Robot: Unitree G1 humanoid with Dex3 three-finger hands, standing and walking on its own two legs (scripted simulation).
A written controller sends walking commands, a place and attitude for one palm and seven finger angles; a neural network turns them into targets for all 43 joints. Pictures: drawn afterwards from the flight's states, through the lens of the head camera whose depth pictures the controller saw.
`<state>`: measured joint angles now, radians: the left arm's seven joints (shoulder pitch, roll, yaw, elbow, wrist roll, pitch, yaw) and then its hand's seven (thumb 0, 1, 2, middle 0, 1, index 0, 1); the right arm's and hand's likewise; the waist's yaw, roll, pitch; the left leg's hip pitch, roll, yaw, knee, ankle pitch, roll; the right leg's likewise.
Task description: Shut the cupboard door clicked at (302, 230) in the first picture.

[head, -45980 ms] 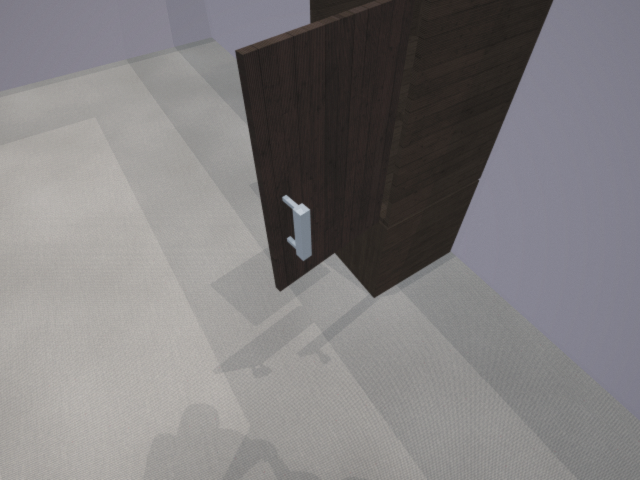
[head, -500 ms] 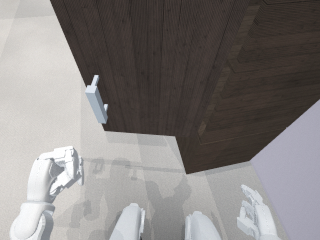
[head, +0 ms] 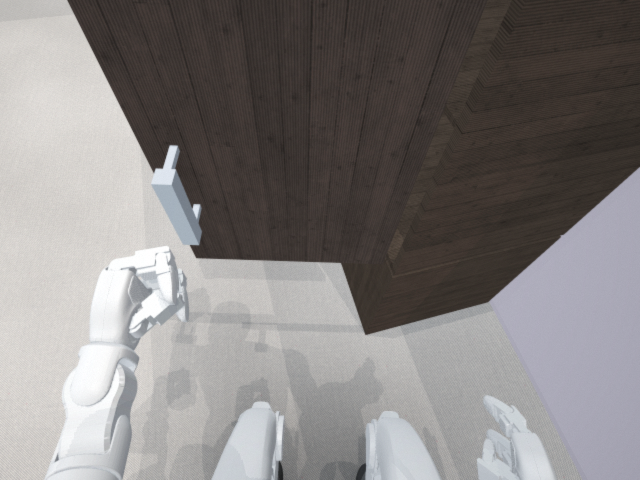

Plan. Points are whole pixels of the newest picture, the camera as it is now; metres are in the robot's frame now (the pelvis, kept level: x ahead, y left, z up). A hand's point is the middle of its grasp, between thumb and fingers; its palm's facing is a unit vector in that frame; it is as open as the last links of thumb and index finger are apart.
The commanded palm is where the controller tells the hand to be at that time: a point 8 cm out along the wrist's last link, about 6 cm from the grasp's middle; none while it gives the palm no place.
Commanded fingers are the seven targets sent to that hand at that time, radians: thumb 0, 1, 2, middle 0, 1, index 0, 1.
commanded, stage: bring the fist close to the handle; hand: left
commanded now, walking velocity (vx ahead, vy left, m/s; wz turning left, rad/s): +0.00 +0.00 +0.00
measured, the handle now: (183, 197) +0.46 +0.21 +0.02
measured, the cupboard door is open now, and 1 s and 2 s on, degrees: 74 74 52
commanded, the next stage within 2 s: push the door shut along its arc in 0.68 s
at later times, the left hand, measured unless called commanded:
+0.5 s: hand (190, 262) +0.36 +0.18 +0.03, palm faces +0.01 -1.00 -0.03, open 3.1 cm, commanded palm +0.34 +0.23 +0.02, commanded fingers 0.00 0.90 0.90 -1.30 -1.50 -1.30 -1.50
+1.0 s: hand (193, 248) +0.38 +0.18 +0.03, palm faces -0.02 -1.00 -0.04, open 3.1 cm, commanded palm +0.37 +0.23 +0.02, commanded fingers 0.00 0.90 0.90 -1.30 -1.50 -1.30 -1.50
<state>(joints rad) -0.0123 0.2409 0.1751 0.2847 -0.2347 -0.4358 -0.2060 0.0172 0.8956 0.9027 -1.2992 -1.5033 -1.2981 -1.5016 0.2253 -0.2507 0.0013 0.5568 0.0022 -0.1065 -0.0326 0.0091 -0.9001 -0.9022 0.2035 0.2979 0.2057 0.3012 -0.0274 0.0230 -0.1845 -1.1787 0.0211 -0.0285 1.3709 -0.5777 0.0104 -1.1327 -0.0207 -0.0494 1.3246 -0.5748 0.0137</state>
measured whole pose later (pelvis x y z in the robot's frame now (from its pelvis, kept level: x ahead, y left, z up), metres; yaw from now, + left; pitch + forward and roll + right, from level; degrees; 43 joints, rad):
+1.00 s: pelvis -0.01 -0.01 -0.01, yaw +0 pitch +24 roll -2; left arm -0.39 0.31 0.26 0.68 -0.19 -0.50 -0.26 0.02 0.89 0.90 -1.30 -1.50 -1.30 -1.50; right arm 0.20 -0.26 0.01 0.60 0.01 -0.05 -0.04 0.01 -0.90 -0.90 0.20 0.30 0.21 0.30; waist -0.05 0.02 -0.17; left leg -1.24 0.02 -0.03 1.40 -0.56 0.00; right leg -1.21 -0.02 -0.05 1.36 -0.57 0.00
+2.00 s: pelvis -0.02 +0.00 -0.03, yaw -2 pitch +30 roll -5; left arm -0.98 0.53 0.30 1.13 -0.08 -0.38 -0.44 0.02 0.90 0.90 -1.30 -1.50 -1.30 -1.50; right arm 0.31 -0.27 0.04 0.63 -0.01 0.01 0.00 0.00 -0.90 -0.90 0.20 0.30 0.21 0.30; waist -0.20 0.05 -0.15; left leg -1.44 0.04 -0.04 1.49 -0.57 0.02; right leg -1.38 0.00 -0.06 1.41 -0.55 0.02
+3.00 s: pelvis -0.03 +0.00 -0.06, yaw -4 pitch +35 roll -6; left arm -1.22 0.46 0.37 1.16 0.07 -0.30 0.11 0.01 0.82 0.91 -1.30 -1.50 -1.30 -1.50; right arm 0.39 -0.22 0.06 0.63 -0.11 -0.05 0.07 0.00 -0.90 -0.90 0.20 0.30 0.21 0.30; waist -0.27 0.07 -0.15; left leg -1.60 0.05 -0.06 1.56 -0.56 0.01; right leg -1.54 0.01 -0.07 1.47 -0.54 0.02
